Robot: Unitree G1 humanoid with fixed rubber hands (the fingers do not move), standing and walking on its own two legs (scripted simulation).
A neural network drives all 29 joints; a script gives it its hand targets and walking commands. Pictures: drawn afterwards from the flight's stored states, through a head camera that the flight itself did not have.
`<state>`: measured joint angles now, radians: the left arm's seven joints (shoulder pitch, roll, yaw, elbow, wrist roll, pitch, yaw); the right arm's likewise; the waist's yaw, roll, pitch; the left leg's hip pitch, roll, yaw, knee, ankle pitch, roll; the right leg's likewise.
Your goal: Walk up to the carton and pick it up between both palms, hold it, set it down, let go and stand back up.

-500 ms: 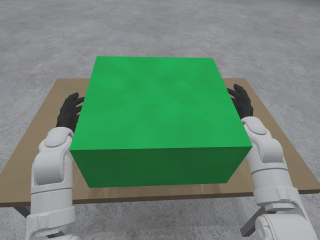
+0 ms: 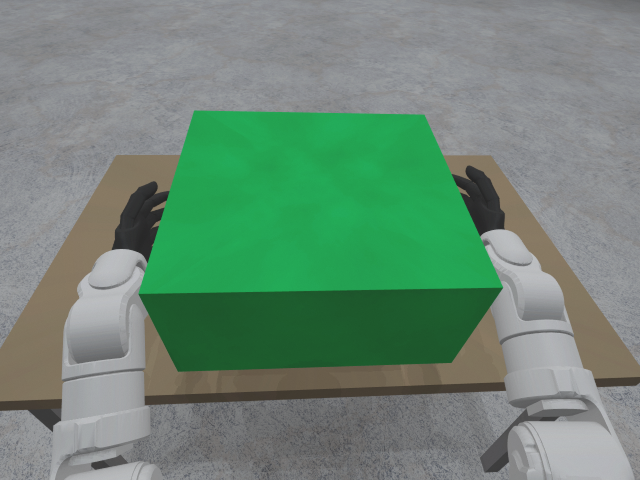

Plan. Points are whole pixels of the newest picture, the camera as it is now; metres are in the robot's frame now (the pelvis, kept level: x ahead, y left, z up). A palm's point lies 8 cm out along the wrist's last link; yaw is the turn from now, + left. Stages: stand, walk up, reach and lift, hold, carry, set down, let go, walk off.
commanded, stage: hold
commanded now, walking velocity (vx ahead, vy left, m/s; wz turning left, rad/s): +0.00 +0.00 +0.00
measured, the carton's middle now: (314, 228) +0.38 +0.01 +0.15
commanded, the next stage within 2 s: none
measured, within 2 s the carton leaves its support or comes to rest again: neither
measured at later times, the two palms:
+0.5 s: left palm (137, 252) +0.33 +0.21 +0.16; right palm (481, 232) +0.36 -0.20 +0.16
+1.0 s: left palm (136, 251) +0.33 +0.21 +0.16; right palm (484, 231) +0.35 -0.20 +0.17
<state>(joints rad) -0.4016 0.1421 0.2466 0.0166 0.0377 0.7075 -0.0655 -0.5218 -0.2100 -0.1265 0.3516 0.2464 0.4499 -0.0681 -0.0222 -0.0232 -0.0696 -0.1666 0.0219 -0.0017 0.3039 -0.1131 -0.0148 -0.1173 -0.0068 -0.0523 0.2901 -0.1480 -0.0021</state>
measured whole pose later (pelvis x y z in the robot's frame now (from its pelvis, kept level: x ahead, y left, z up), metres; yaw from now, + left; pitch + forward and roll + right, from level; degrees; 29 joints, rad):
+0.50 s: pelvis +0.00 +0.00 +0.00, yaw +0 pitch -1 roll +0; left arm -0.39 0.14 0.25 -0.01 0.04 0.71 -0.07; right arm -0.51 -0.21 -0.12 0.33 0.26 0.45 -0.07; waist -0.02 -0.02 -0.06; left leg -0.16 0.02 0.00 0.30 -0.12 -0.02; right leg -0.11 -0.01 -0.05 0.29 -0.15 0.00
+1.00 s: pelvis +0.00 +0.00 +0.00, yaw +0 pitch -1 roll +0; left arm -0.37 0.14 0.25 -0.03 0.04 0.72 -0.06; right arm -0.49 -0.21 -0.12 0.31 0.26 0.46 -0.07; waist -0.03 -0.03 -0.07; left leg -0.16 0.02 0.00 0.30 -0.12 -0.02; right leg -0.11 -0.01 -0.05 0.28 -0.15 0.00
